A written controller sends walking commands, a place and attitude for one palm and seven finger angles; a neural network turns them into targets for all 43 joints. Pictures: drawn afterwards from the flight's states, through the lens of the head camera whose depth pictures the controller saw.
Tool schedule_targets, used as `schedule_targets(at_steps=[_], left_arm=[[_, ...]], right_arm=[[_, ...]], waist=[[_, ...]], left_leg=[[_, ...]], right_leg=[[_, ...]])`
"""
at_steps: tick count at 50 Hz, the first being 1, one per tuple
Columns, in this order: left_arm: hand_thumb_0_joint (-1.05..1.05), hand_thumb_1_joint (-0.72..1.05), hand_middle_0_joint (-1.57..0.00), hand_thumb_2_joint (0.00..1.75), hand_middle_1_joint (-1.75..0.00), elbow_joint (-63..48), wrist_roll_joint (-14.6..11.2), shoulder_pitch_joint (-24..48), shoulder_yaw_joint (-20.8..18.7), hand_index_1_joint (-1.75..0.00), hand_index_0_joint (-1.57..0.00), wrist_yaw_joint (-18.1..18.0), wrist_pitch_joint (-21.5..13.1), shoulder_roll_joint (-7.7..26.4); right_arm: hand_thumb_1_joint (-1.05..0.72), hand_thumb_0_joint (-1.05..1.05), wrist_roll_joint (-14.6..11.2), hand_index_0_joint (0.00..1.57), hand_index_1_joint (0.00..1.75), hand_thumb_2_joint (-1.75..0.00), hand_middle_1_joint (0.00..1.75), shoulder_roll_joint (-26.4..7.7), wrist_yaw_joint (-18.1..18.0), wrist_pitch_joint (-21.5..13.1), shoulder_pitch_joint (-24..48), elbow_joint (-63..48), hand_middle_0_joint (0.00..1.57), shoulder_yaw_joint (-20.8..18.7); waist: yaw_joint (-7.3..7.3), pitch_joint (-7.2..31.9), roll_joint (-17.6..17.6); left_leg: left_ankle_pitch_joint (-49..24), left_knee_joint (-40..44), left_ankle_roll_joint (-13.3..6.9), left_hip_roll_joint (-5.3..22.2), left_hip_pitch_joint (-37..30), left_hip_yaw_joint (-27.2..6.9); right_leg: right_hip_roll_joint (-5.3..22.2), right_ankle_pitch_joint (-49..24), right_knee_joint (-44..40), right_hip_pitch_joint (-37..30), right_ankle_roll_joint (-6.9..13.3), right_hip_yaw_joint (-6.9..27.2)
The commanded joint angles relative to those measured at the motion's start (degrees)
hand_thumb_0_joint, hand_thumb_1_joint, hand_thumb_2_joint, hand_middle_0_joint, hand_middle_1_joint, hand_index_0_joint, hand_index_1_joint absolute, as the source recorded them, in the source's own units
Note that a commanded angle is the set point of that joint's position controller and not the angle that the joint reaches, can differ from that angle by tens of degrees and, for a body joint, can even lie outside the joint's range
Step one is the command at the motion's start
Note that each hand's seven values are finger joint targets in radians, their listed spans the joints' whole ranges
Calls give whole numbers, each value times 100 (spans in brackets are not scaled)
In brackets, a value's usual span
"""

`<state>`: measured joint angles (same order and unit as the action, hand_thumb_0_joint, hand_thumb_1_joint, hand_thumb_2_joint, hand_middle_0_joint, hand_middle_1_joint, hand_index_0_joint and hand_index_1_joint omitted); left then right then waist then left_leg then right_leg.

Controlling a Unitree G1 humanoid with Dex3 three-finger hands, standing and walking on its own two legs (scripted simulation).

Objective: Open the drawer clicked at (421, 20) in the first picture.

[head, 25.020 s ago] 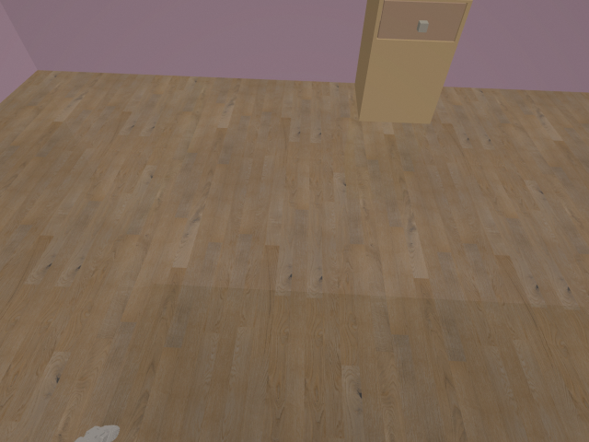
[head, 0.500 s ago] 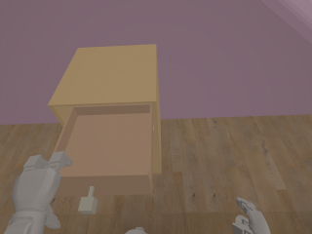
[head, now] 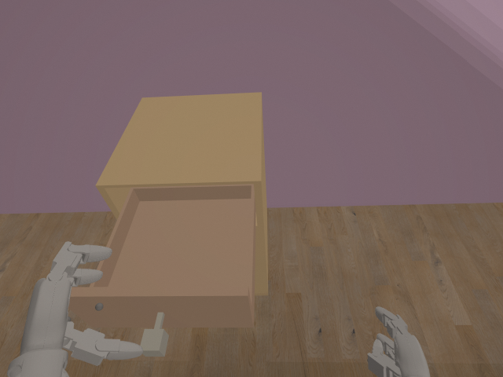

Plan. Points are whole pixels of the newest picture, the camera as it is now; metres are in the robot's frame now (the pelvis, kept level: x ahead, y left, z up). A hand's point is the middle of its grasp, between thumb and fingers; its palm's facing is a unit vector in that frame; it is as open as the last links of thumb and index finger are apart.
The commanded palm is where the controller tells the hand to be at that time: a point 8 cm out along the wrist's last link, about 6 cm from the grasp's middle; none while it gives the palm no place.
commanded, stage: draw the hand back to the body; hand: left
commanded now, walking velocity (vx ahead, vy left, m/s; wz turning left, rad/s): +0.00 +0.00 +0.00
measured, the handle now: (156, 332) +0.24 +0.24 -0.17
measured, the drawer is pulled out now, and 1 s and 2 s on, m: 0.30 0.30 0.30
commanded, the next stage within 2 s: step back with the hand held close in 0.86 s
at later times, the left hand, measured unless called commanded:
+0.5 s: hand (79, 268) +0.20 +0.23 +0.16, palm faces +0.37 -0.83 -0.42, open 10.0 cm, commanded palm +0.15 +0.27 +0.19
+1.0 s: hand (79, 259) +0.20 +0.22 +0.18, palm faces +0.39 -0.82 -0.42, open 7.4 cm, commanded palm +0.15 +0.26 +0.20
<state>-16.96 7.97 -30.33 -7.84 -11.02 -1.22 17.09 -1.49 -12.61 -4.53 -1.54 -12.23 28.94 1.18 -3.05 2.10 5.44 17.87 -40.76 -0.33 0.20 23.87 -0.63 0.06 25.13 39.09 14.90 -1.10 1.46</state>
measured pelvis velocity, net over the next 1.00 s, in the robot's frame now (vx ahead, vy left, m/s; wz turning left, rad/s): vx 0.02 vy -0.02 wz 0.00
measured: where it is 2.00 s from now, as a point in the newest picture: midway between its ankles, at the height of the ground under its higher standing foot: outside the picture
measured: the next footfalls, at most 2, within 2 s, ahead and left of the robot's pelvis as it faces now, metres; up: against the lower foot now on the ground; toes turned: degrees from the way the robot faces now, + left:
none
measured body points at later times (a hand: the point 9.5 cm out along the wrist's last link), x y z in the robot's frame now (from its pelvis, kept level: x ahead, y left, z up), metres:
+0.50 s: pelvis +0.02 -0.01 +0.02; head +0.01 -0.04 +0.47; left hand +0.17 +0.27 +0.19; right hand +0.22 -0.23 -0.06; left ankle +0.04 +0.12 -0.72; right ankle -0.05 -0.14 -0.72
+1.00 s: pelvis +0.02 -0.02 +0.02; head +0.02 -0.05 +0.47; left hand +0.18 +0.26 +0.20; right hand +0.22 -0.24 -0.06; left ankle +0.04 +0.12 -0.72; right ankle -0.05 -0.14 -0.72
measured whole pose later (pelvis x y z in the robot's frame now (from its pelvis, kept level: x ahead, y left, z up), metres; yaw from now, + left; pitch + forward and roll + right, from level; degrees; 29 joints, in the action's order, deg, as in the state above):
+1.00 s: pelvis +0.02 -0.02 +0.02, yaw +0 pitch -2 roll +0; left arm -28.1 -4.0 -32.3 -17.0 -5.8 -4.6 18.6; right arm -1.0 -12.8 -5.1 -4.9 -10.6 34.0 0.0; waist -3.3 0.5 4.2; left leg 13.3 -27.2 1.1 1.2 12.2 -1.1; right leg -0.7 19.3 23.5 2.6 0.3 0.9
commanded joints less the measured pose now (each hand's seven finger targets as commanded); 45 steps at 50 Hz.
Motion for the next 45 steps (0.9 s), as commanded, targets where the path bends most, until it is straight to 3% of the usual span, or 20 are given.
schedule_targets(at_steps=[1, 4, 5, 7, 8, 9, 11, 14, 16, 19, 23, 24, 26, 27, 29, 31, 33, 34, 38, 45], left_arm=[[0, -22, -28, 42, -102, -1551, -947, 373, -988, -102, -28, 14, -552, 1174], [0, -12, -27, 47, -95, -1654, -1038, 214, -1211, -95, -27, 118, -625, 1235], [0, -8, -27, 48, -93, -1804, -1111, 119, -1041, -93, -27, 154, -626, 1020], [0, -1, -26, 51, -88, -1779, -1137, 21, -1134, -88, -26, 213, -632, 1019], [0, 2, -26, 52, -86, -1650, -1141, -74, -1141, -86, -26, 238, -629, 967], [0, 6, -26, 54, -84, -1710, -1146, -88, -1125, -84, -26, 274, -632, 927], [0, 13, -25, 57, -80, -1814, -1162, -191, -1155, -80, -25, 295, -661, 939], [0, 23, -25, 62, -73, -2062, -1162, -159, -1237, -73, -25, 318, -664, 1017], [0, 31, -24, 64, -68, -2086, -1165, -156, -1301, -68, -24, 313, -680, 1054], [0, 41, -24, 69, -62, -2182, -1173, -64, -1453, -62, -24, 315, -683, 1165], [0, 55, -22, 75, -52, -2249, -1202, -5, -1552, -52, -22, 311, -715, 1169], [0, 58, -22, 76, -50, -2318, -1195, 58, -1578, -50, -22, 316, -726, 1209], [0, 65, -22, 80, -46, -2236, -1221, -7, -1625, -46, -22, 320, -746, 1159], [0, 69, -22, 81, -43, -2454, -1255, 43, -1544, -43, -22, 332, -742, 1127], [0, 76, -21, 84, -39, -2242, -1214, 12, -1620, -39, -21, 361, -741, 1130], [0, 83, -21, 87, -34, -2004, -1246, -59, -1561, -34, -21, 392, -707, 1017], [0, 90, -20, 90, -30, -2024, -1249, -30, -1602, -30, -20, 412, -705, 1066], [0, 90, -20, 90, -30, -1995, -1244, -21, -1626, -30, -20, 414, -687, 1092], [0, 90, -20, 90, -30, -2261, -1234, 20, -1659, -30, -20, 398, -710, 1169], [0, 90, -20, 90, -30, -2368, -1247, 125, -1592, -30, -20, 375, -699, 1135]], right_arm=[[-90, 0, 30, 20, 30, -90, 30, -562, -228, -686, 607, -811, 20, -104], [-90, 0, 27, 20, 30, -90, 30, -512, -207, -771, 685, -678, 20, -101], [-90, 0, -13, 20, 30, -90, 30, -437, -200, -814, 672, -722, 20, -91], [-90, 0, 10, 20, 30, -90, 30, -457, -171, -831, 689, -659, 20, -113], [-90, 0, 29, 20, 30, -90, 30, -477, -162, -820, 715, -592, 20, -134], [-90, 0, 26, 20, 30, -90, 30, -494, -145, -843, 771, -571, 20, -158], [-90, 0, 43, 20, 30, -90, 30, -518, -132, -853, 760, -543, 20, -189], [-90, 0, 55, 20, 30, -90, 30, -527, -111, -871, 806, -517, 20, -229], [-90, 0, 60, 20, 30, -90, 30, -554, -124, -859, 800, -492, 20, -244], [-90, 0, 51, 20, 30, -90, 30, -534, -133, -836, 845, -459, 20, -258], [-90, 0, 62, 20, 30, -90, 30, -524, -133, -817, 870, -453, 20, -254], [-90, 0, 50, 20, 30, -90, 30, -523, -128, -814, 878, -450, 20, -249], [-90, 0, 67, 20, 30, -90, 30, -503, -118, -813, 900, -429, 20, -255], [-90, 0, 29, 20, 30, -90, 30, -474, -109, -821, 916, -514, 20, -252], [-90, 0, 67, 20, 30, -90, 30, -504, -83, -794, 919, -415, 20, -259], [-90, 0, 72, 20, 30, -90, 30, -519, -84, -743, 930, -407, 20, -280], [-90, 0, 71, 20, 30, -90, 30, -524, -79, -695, 949, -438, 20, -292], [-90, 0, 67, 20, 30, -90, 30, -518, -70, -676, 962, -414, 20, -285], [-90, 0, 79, 20, 30, -90, 30, -497, -76, -677, 985, -465, 20, -283], [-90, 0, 46, 20, 30, -90, 30, -454, -82, -724, 986, -463, 20, -269]], waist=[[82, 210, -337], [30, -69, -116], [85, 43, 39], [40, 145, -53], [39, 37, -119], [46, -7, 69], [31, 209, -272], [32, 343, -175], [24, 368, -486], [19, 312, -273], [-13, 305, -311], [-10, 265, -61], [-24, 258, -375], [-4, 376, -399], [-18, 184, -208], [-12, 149, -556], [-25, 198, -620], [-19, 176, -299], [-45, 443, -359], [-3, 280, -320]], left_leg=[[-566, 1045, -174, 64, -1411, 49], [-742, 1168, -113, 32, -1461, 67], [-816, 1238, -84, 85, -1543, 60], [-1008, 1305, -77, 89, -1667, 61], [-1040, 1300, -97, 67, -1676, 105], [-1112, 1321, -84, 58, -1750, 125], [-1323, 1357, -104, 69, -1852, 137], [-1564, 1362, -113, 38, -2008, 186], [-1664, 1388, -125, 50, -2030, 180], [-1732, 1390, -120, 16, -2100, 239], [-1727, 1447, -115, 28, -2136, 220], [-1744, 1465, -97, 12, -2171, 252], [-1780, 1453, -111, 30, -2184, 249], [-1873, 1468, -110, 88, -2208, 238], [-1910, 1451, -93, 11, -2193, 273], [-1868, 1493, -105, 55, -2187, 256], [-1921, 1492, -126, 50, -2219, 284], [-1916, 1507, -108, 25, -2225, 311], [-2027, 1475, -128, 35, -2316, 318], [-1987, 1497, -102, 66, -2265, 298]], right_leg=[[-2, -1223, -1267, 567, 182, -431], [-32, -1372, -1579, 444, 209, -429], [24, -1421, -1458, 255, 207, -430], [-4, -1591, -1513, 172, 195, -461], [-46, -1672, -1600, 224, 182, -470], [-63, -1761, -1726, 212, 194, -448], [-65, -1981, -1673, 70, 162, -491], [-65, -2272, -1773, -38, 150, -468], [-73, -2362, -1754, -78, 133, -494], [-60, -2513, -1868, -123, 135, -447], [-54, -2469, -1847, -145, 120, -471], [-50, -2500, -1918, -185, 142, -434], [-58, -2573, -1892, -167, 111, -462], [4, -2660, -1772, -306, 109, -428], [-67, -2732, -1945, -208, 126, -448], [-76, -2667, -1934, -170, 92, -470], [-67, -2776, -1931, -206, 78, -456], [-48, -2831, -1985, -259, 94, -412], [-29, -2944, -1902, -343, 77, -414], [16, -2908, -1906, -345, 75, -400]])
